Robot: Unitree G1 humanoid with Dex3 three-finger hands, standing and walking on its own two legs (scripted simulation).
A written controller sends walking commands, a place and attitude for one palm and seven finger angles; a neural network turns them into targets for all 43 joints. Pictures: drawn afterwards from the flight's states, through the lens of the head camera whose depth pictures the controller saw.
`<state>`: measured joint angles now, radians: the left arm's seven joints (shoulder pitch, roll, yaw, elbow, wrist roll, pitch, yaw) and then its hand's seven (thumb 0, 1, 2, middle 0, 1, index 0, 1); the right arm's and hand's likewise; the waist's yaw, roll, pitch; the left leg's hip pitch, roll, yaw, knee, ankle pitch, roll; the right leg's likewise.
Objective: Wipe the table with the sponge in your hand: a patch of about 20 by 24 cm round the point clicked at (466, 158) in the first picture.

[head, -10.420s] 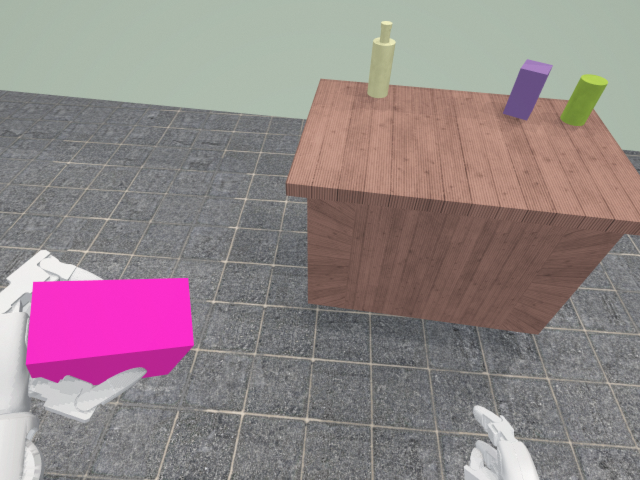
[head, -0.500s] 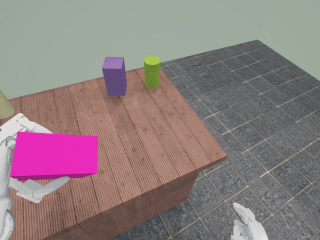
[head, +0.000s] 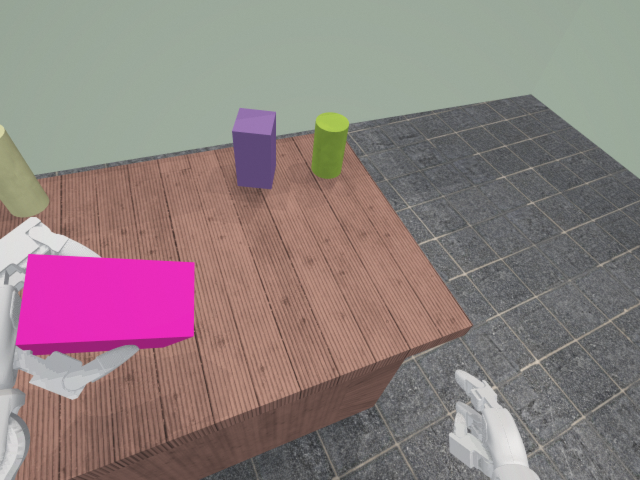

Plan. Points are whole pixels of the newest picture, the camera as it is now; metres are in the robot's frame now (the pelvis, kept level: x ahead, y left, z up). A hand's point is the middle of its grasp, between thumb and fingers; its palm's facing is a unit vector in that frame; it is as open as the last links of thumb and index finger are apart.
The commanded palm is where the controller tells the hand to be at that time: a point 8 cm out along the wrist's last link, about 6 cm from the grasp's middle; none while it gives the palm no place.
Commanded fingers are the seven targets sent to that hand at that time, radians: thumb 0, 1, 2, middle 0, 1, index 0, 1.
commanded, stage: come to a stop and stand still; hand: left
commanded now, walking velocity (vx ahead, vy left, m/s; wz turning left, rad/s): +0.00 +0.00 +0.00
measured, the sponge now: (133, 310) +0.23 +0.21 +0.14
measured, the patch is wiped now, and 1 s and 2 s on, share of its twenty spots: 0.00 0.00 0.00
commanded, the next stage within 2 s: look again from close up in 0.08 s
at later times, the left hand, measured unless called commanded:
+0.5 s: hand (81, 326) +0.20 +0.24 +0.15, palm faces +0.36 -0.86 -0.37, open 10.5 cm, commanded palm +0.15 +0.28 +0.17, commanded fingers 0.00 0.10 1.30 -1.20 -1.60 -1.20 -1.60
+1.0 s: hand (87, 325) +0.21 +0.24 +0.15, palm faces +0.35 -0.86 -0.38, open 10.4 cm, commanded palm +0.15 +0.27 +0.17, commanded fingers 0.00 0.10 1.30 -1.20 -1.60 -1.20 -1.60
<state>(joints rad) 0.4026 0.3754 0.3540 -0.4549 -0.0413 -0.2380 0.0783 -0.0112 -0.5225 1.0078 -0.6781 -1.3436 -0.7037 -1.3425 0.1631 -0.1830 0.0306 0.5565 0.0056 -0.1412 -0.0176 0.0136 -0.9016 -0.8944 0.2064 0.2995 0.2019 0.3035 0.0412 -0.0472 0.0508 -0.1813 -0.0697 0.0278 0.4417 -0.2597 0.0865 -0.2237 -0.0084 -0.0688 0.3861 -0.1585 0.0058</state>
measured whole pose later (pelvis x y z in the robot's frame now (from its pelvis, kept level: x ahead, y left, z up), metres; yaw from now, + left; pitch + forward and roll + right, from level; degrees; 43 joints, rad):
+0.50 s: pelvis -0.01 +0.00 +0.00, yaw +0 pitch -1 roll -1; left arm 0.43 0.37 0.34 -0.45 -0.03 -0.24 0.09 -0.01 -0.52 1.01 -0.68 -1.34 -0.70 -1.34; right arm 0.23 -0.20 0.02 0.59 0.01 -0.14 -0.03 0.02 -0.90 -0.89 0.21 0.30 0.20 0.30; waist 0.02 -0.03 0.06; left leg -0.19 -0.07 0.02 0.43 -0.24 0.08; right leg -0.22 0.00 -0.08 0.36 -0.13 0.00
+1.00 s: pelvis -0.01 -0.01 +0.00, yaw +1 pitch +0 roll -1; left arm 0.39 0.39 0.35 -0.39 -0.04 -0.29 0.06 -0.01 -0.52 1.01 -0.68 -1.34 -0.71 -1.34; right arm 0.24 -0.19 0.03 0.60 0.01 -0.18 -0.02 0.02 -0.90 -0.89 0.21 0.30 0.20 0.30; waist 0.04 -0.04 0.06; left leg -0.21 -0.06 0.01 0.48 -0.26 0.08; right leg -0.25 0.00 -0.09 0.43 -0.17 -0.01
